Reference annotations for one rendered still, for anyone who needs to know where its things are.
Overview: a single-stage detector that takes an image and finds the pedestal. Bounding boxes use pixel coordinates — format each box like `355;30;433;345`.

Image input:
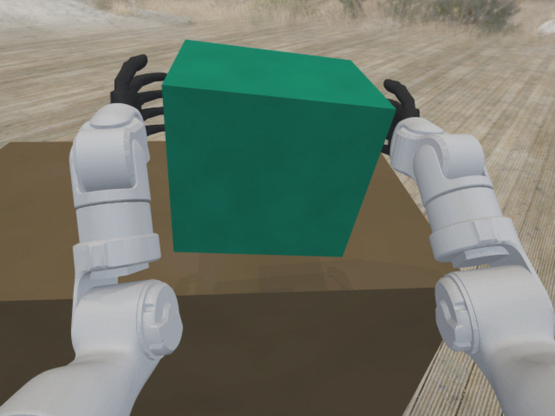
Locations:
0;141;460;416

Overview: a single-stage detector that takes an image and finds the robot left hand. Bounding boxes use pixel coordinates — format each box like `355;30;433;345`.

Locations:
110;55;167;136

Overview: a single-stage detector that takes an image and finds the carton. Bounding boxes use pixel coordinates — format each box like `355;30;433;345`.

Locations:
161;40;396;257

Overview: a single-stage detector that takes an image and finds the robot right forearm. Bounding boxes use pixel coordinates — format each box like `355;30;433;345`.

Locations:
389;117;555;336

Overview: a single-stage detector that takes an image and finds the robot right hand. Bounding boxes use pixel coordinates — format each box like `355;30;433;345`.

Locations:
381;79;420;157

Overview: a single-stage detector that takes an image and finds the left robot upper arm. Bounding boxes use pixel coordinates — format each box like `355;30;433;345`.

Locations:
0;279;183;416

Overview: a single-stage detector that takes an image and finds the robot left forearm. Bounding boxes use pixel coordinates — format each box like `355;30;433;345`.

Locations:
69;103;161;350

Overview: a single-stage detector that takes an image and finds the right robot upper arm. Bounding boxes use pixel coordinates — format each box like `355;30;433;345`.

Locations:
435;264;555;416

